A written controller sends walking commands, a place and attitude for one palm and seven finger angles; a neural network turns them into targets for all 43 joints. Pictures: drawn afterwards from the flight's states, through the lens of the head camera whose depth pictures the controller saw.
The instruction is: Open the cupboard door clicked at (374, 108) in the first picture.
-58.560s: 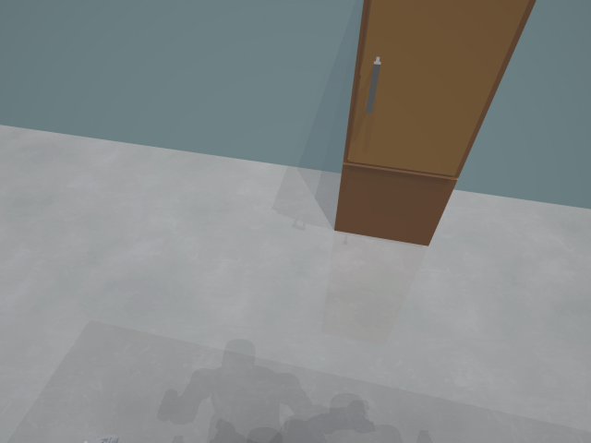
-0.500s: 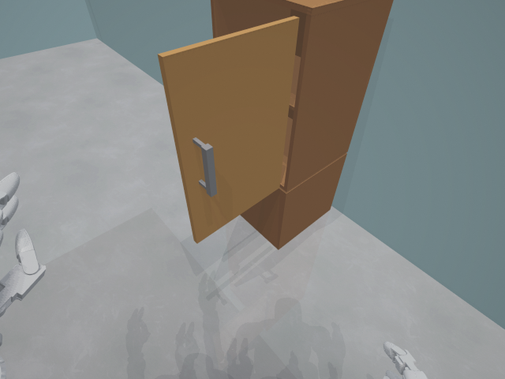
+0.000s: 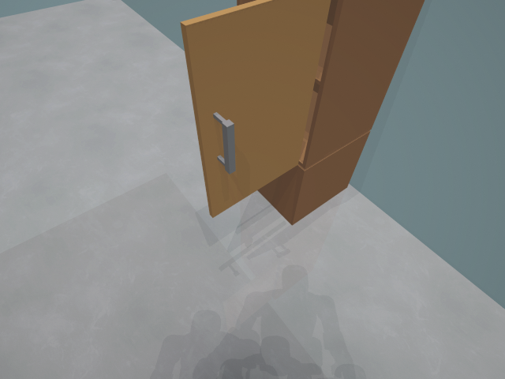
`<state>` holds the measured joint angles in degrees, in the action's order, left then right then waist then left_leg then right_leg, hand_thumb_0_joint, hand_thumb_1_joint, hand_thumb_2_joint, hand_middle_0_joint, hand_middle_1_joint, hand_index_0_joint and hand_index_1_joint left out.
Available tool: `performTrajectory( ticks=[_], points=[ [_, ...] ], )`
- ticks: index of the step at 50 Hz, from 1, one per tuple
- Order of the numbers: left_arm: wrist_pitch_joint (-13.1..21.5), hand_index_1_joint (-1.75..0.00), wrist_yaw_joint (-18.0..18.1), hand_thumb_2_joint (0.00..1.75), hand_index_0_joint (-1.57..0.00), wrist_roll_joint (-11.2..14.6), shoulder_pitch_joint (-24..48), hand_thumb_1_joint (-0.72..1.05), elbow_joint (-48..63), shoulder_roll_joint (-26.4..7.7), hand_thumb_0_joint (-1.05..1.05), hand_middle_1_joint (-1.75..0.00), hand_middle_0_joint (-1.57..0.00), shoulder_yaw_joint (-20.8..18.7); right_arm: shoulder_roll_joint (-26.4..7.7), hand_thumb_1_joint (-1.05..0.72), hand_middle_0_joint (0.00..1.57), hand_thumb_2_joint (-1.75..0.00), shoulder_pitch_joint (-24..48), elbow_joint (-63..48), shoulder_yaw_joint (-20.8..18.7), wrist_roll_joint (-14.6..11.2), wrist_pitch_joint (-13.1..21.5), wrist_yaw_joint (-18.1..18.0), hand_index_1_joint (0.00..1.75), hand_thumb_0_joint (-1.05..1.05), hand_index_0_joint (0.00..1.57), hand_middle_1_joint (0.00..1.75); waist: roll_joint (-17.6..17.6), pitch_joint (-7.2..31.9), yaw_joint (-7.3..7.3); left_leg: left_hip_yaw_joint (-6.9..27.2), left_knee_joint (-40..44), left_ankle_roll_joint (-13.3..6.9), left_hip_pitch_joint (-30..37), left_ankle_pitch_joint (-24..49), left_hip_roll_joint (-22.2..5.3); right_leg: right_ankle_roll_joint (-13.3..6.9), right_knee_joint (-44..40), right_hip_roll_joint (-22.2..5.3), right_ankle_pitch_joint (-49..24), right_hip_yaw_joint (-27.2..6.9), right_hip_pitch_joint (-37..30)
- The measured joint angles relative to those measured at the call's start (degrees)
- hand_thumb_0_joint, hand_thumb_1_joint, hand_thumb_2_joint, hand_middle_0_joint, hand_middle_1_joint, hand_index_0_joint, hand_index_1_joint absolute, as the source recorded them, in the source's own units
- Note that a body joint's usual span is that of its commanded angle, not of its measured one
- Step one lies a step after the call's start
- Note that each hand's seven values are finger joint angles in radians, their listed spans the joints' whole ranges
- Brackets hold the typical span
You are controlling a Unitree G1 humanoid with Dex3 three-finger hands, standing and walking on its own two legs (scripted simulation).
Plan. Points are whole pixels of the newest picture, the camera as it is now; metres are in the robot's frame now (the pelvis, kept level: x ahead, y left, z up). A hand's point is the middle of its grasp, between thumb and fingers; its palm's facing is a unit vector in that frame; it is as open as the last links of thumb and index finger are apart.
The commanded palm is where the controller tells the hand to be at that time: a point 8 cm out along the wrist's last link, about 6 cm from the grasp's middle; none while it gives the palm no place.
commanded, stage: let the arm hang, fingers relaxed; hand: left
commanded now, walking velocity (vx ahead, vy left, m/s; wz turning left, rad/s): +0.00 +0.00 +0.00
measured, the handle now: (224, 144) +0.62 +0.12 -0.04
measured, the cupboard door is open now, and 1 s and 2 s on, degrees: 92 92 92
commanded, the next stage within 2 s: look to check the result in 0.58 s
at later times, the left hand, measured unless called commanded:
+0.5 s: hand out of the picture +0.11 +0.22 -0.15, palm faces -0.03 -0.95 -0.31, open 7.4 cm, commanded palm none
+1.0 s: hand out of the picture +0.09 +0.22 -0.16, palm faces -0.04 -0.95 -0.32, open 7.4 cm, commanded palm none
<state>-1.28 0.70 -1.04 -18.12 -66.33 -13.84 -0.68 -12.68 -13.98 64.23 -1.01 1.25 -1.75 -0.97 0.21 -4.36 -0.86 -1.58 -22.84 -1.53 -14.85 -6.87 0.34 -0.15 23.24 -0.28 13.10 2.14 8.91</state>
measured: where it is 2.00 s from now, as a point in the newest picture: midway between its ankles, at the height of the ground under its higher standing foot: outside the picture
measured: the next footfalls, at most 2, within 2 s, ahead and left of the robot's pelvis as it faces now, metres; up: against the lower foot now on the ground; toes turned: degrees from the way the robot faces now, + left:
none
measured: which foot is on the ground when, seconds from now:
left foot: down 0.00-1.00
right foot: down 0.00-1.00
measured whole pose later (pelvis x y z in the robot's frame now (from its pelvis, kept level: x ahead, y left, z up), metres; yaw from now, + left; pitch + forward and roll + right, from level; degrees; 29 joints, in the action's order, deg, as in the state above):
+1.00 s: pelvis +0.03 -0.02 +0.01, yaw -1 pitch -1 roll +0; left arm 0.7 0.7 -0.6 -7.7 -66.5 -17.1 -0.2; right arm -17.2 -6.9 65.9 -0.6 1.1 -0.3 -0.6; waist 0.6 -3.7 0.3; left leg -2.2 -17.3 -0.1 -9.0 -6.9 -0.6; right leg -1.2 16.9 0.8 12.4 1.3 3.1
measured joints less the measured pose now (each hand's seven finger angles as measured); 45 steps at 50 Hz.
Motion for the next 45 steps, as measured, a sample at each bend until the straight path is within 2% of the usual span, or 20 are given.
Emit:
performTrajectory(
  ticks=[11, 26, 45],
  points=[
    [0.9, -0.3, 0.2, 0.9, -0.2, 0.0, 4.1, 0.91, -0.9, -1.6, 0.0, -0.3, -0.2, -0.2, -1.6, -0.91, 0.2, -0.9, 2.2, 1.5, -0.6, -0.1, 0.6, 0.2, 0.3, 0.0, 0.2, 0.3, 1.8, 1.1, 0.55, -0.5, 1.7, 0.0, 1.7, 0.6, 0.3, 0.0, -0.1, -0.3, 0.1, -0.5, -0.8],
    [2.6, -0.3, -0.2, 0.9, -0.2, 0.1, 12.9, 0.91, 2.1, -2.1, 0.0, -0.3, -0.21, 0.3, -4.2, -0.91, 0.2, -0.9, 7.3, 0.8, -0.2, 0.2, 1.8, 0.7, 0.3, 0.0, 0.2, 0.3, 1.1, 2.5, 1.73, -0.5, 3.6, 0.9, 3.9, 0.6, -0.5, -0.6, -3.0, 0.6, -0.5, -0.6, -3.3],
    [2.1, -0.3, -0.1, 0.9, -0.2, 0.4, 11.2, 0.9, 0.4, -3.5, 0.0, -0.3, -0.21, 0.4, -4.9, -0.91, 0.2, -0.9, 7.1, 1.5, 0.3, 0.0, 1.5, 0.5, 0.3, 0.0, 0.2, 0.3, 0.4, 0.9, 1.39, -0.7, 5.4, 1.4, 5.7, 0.2, -1.0, -1.0, -6.1, 1.1, -0.8, -0.9, -5.5]
  ],
)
